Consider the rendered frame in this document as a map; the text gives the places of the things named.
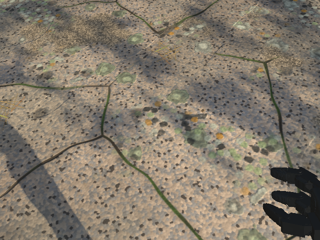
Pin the right robot hand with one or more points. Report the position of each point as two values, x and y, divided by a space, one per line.
308 222

